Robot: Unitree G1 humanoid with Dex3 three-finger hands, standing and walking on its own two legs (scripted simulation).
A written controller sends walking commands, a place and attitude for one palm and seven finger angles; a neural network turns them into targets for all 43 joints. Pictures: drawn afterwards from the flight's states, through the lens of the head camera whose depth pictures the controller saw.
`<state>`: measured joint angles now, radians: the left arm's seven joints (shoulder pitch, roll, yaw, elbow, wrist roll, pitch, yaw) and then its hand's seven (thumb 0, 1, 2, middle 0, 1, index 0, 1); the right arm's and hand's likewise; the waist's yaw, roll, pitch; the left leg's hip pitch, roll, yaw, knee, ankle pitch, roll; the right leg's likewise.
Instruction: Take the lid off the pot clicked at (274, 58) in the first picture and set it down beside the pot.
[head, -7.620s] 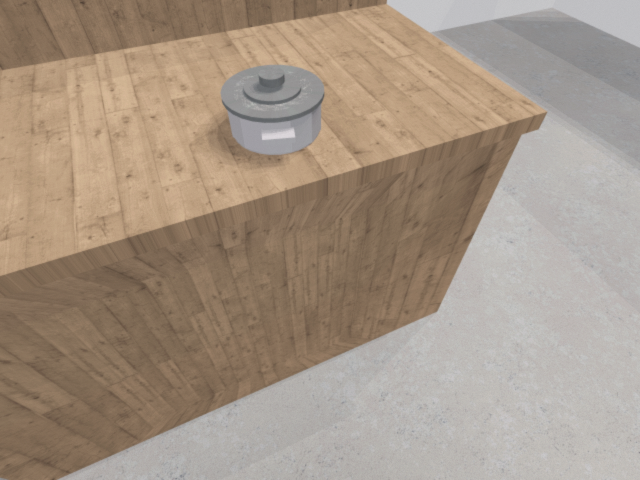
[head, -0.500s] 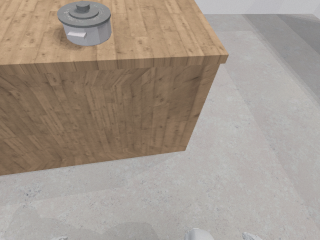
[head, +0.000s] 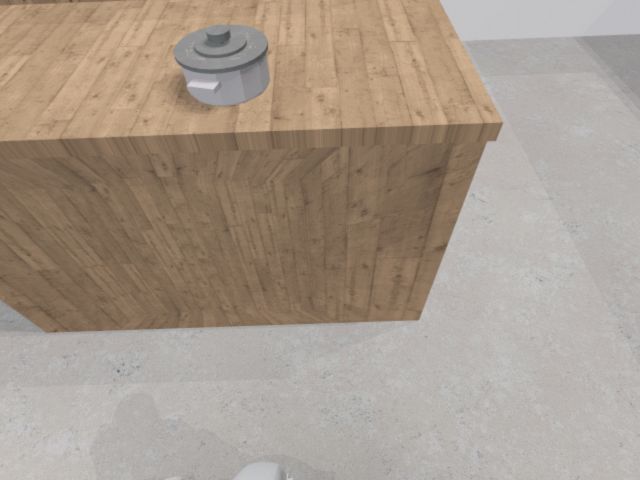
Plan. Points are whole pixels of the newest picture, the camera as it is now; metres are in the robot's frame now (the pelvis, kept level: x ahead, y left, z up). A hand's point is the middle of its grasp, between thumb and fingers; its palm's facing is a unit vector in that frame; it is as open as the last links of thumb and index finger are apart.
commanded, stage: take the last steps up to it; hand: left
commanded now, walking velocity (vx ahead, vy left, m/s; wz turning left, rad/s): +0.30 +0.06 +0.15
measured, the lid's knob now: (218, 33) +0.80 +0.22 +0.15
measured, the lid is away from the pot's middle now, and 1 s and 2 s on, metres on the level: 0.00 0.00 0.00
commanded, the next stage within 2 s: come to a stop and stand still in 0.80 s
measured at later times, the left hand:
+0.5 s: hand out of the picture +0.12 +0.25 -0.17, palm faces +0.07 -0.98 -0.19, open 7.4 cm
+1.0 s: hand (208, 372) +0.30 +0.21 -0.17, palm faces +0.10 -0.97 -0.21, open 7.2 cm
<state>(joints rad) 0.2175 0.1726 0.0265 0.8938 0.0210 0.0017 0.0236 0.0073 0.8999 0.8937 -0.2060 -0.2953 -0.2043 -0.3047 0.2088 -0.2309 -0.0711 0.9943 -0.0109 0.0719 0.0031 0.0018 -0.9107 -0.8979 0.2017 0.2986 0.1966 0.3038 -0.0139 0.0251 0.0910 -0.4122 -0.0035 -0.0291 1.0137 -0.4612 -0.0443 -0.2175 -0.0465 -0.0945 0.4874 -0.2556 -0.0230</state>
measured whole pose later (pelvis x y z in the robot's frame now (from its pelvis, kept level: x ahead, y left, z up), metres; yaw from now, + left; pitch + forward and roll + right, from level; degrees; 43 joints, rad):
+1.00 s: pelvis +0.28 +0.03 +0.00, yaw +2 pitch -1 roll -1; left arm 0.26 0.17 0.04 1.06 0.01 -0.05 0.02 0.00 0.93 0.89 -0.20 -0.30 -0.20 -0.30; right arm 0.19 -0.17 -0.04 1.04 -0.02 -0.03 -0.02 0.00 -0.93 -0.90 0.20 0.30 0.19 0.30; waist 0.01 0.02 0.04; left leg -0.42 0.08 0.05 0.68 -0.25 -0.04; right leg -0.17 0.01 -0.13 0.41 -0.23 -0.05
